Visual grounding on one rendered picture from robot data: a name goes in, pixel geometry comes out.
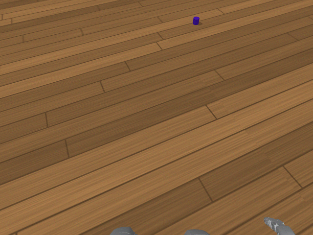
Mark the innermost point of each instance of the tin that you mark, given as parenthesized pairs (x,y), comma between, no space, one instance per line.
(196,20)

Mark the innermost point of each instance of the right robot hand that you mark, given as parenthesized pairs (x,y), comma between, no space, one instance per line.
(278,226)

